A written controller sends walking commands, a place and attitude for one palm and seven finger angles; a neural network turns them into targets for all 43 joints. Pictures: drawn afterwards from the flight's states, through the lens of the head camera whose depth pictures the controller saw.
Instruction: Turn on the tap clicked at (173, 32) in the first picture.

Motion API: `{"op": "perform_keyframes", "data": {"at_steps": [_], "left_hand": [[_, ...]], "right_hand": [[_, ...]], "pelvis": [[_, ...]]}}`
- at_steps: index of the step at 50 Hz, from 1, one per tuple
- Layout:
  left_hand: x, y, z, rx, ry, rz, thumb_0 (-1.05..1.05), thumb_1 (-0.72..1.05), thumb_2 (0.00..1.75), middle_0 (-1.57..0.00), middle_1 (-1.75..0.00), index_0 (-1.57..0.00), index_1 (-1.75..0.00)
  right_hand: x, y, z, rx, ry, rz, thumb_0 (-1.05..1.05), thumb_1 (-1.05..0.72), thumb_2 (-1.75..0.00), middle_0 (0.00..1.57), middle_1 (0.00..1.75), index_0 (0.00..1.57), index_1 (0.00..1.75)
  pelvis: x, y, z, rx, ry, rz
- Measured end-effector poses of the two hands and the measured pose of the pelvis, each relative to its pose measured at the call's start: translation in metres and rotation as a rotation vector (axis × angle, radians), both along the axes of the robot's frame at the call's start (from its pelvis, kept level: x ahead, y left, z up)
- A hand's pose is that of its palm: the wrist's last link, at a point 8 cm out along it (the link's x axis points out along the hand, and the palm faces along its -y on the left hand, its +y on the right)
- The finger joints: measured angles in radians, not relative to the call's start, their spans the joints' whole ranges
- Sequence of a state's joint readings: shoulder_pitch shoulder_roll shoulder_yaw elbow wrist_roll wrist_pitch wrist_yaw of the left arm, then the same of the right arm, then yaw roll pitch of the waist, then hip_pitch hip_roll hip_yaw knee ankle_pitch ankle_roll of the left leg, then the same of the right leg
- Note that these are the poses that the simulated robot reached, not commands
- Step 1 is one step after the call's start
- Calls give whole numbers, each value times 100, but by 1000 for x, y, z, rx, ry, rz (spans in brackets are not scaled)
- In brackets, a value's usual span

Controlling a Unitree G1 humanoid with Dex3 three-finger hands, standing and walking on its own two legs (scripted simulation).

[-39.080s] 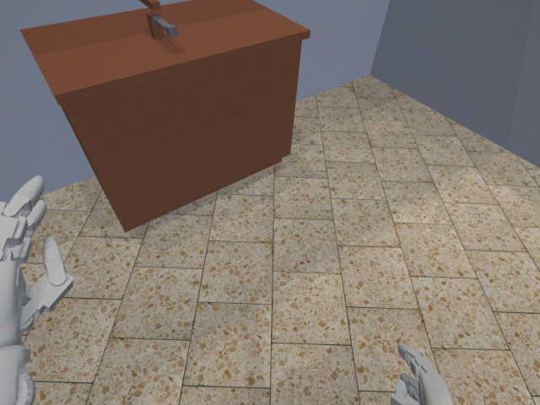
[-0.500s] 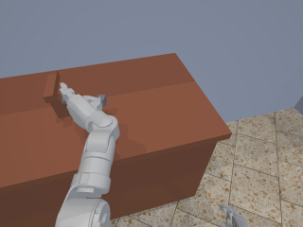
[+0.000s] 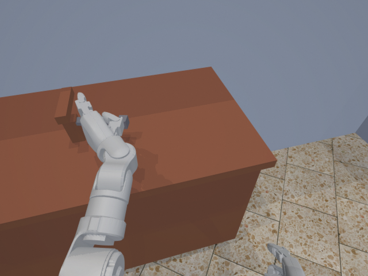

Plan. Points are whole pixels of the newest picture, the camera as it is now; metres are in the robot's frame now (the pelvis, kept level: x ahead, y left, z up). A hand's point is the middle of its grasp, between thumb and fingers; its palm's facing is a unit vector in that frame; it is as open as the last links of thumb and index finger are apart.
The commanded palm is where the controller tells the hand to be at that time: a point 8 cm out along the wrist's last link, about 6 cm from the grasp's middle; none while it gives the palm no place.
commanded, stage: draw the hand back beside the body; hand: left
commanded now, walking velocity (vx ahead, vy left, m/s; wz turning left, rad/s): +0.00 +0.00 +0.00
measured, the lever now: (123, 122) +0.50 +0.21 +0.06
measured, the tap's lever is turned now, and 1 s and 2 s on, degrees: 73 73 73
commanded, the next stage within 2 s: step back with the hand held close in 1.40 s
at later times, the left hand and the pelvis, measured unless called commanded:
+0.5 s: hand (96, 155) +0.30 +0.19 +0.15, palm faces +0.19 -0.95 -0.25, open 7.7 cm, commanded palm +0.27 +0.24 +0.17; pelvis +0.01 +0.02 +0.02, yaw -3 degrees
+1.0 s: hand (51, 170) +0.25 +0.25 +0.16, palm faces +0.29 -0.90 -0.32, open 7.4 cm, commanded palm +0.21 +0.30 +0.18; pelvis +0.03 +0.04 +0.02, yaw -3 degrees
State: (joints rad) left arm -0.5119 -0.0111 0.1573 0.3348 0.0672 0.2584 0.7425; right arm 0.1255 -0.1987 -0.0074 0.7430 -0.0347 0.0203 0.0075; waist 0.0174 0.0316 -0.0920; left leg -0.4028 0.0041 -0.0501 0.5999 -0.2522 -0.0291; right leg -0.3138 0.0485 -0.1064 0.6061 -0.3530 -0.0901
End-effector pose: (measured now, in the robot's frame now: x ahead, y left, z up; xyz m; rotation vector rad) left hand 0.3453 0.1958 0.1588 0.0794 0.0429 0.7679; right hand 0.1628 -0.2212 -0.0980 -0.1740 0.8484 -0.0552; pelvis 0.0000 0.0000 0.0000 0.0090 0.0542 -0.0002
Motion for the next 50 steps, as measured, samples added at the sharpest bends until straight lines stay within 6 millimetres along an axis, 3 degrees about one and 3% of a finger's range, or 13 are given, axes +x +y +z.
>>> {"op": "perform_keyframes", "data": {"at_steps": [6, 11, 14, 20, 30, 50], "left_hand": [[-7, -13, 4, -11, -48, -364, 1, 90, 90, -16, -16, -16, -16], [-28, 12, -12, 42, -7, -477, 1, 90, 89, -17, -17, -17, -17], [-48, 31, -11, 142, -7, -528, 1, 89, 89, -17, -18, -17, -18], [-75, 47, 7, 249, -86, -565, 1, 90, 90, -17, -20, -17, -19], [-79, 50, 3, 243, -104, -625, 1, 89, 89, -19, -23, -19, -22], [-127, 102, 17, 318, -74, -500, 1, 89, 89, -21, -29, -21, -28]], "right_hand": [[-13, -8, 10, -14, -23, -97, 2, -90, -90, 20, 30, 20, 29], [-19, -13, 22, -8, -61, -143, 2, -90, -90, 20, 30, 20, 29], [-22, -16, 27, -15, -93, -142, 2, -90, -90, 20, 30, 20, 29], [-15, -13, 26, -45, -92, -74, 2, -90, -90, 20, 30, 20, 29], [15, 16, 42, -14, -167, -50, 2, -90, -90, 20, 30, 20, 29], [35, 40, 41, -22, -158, 12, 2, -90, -90, 20, 30, 21, 30]], "pelvis": [[2, 1, 6, 3, -47, -38], [5, 1, 11, -2, -91, -63], [5, 3, 14, -9, -112, -68], [4, 11, 17, -14, -133, -51], [11, 22, 20, -14, -132, -65], [26, 39, 19, -22, -127, -54]]}}
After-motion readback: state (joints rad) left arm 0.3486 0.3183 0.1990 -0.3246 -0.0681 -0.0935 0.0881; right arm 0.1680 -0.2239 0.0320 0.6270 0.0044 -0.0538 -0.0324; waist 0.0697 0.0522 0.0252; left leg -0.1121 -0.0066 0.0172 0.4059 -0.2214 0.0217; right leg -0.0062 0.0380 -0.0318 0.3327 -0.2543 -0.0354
